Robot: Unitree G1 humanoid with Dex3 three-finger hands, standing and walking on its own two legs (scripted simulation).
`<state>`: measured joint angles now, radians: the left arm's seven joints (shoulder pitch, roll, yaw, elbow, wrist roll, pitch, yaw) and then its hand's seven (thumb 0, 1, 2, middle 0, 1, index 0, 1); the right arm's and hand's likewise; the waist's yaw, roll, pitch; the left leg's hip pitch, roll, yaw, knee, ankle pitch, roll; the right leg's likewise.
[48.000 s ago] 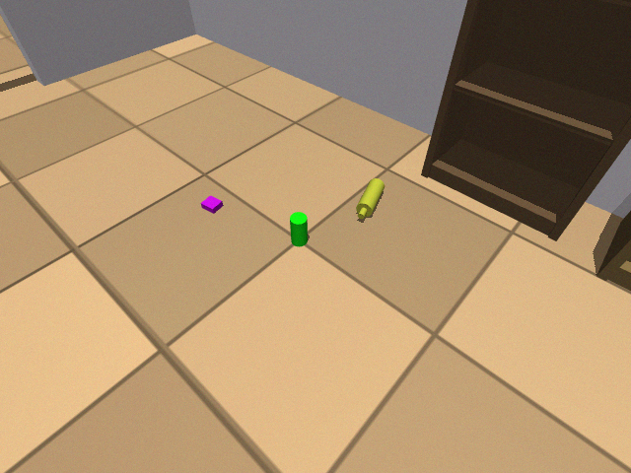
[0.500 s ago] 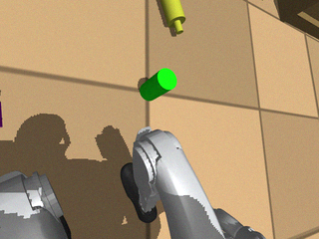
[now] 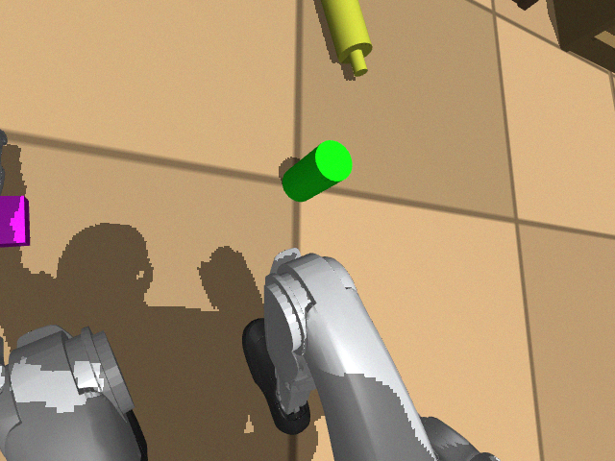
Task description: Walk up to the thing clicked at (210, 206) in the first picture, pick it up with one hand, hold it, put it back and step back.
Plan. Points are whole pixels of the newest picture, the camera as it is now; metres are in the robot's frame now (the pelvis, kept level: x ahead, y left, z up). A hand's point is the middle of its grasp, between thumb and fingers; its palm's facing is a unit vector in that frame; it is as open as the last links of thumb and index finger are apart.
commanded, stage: withdraw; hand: left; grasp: from above
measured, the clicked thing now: out of the picture +0.46 +0.26 -0.30
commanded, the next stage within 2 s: home in 0.68 s
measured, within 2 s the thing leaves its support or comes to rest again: neither
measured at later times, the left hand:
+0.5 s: hand out of the picture +0.44 +0.23 -0.11, palm faces -0.53 -0.10 -0.84, open 14.1 cm
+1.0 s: hand out of the picture +0.46 +0.33 -0.11, palm faces -0.34 -0.16 -0.92, open 12.8 cm
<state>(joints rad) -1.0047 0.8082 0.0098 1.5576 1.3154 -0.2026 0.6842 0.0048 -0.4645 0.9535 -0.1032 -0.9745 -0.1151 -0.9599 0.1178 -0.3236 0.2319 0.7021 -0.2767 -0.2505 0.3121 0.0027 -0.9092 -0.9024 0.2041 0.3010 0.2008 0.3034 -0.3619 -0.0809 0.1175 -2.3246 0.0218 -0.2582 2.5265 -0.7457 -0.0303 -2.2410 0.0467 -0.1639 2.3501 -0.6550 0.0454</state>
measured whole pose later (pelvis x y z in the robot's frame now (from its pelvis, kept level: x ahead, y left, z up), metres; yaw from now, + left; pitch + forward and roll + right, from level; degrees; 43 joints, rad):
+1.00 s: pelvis +0.01 +0.00 +0.03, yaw +7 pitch +36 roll -7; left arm -1.01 0.66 0.07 1.39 1.08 -0.03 0.38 0.00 -0.26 0.93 -0.22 -0.77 -0.21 -0.77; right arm 0.18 -0.26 0.04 0.76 -0.14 -0.08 0.20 0.00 -0.90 -0.90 0.20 0.30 0.20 0.30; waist -0.22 0.06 -0.07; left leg -2.31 0.01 -0.12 2.39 -0.72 -0.01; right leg -2.25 0.01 -0.06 2.31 -0.69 0.04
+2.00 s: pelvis +0.06 +0.01 +0.37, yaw +13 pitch +16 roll -3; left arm 0.35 0.22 0.05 -0.01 -0.06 0.43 0.09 0.02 0.90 0.89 -0.20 -0.30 -0.20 -0.30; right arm 0.28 -0.21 0.04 0.55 0.04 -0.14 -0.16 0.01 -0.90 -0.90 0.21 0.30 0.20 0.30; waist -0.07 0.05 -0.18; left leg -0.92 0.03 -0.07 1.17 -0.53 -0.01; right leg -0.87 0.00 -0.05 1.10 -0.50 0.01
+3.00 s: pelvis +0.07 +0.00 +0.40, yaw +14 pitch +9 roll -2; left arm 0.49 0.22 0.03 -0.12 -0.05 0.45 0.02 0.02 0.90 0.90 -0.20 -0.30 -0.20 -0.30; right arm 0.30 -0.22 0.03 0.54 0.01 -0.24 -0.19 0.02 -0.90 -0.90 0.21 0.30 0.20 0.30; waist -0.04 0.05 -0.15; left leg -0.69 0.03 -0.06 1.00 -0.48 -0.02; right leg -0.64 0.00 -0.05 0.94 -0.46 0.01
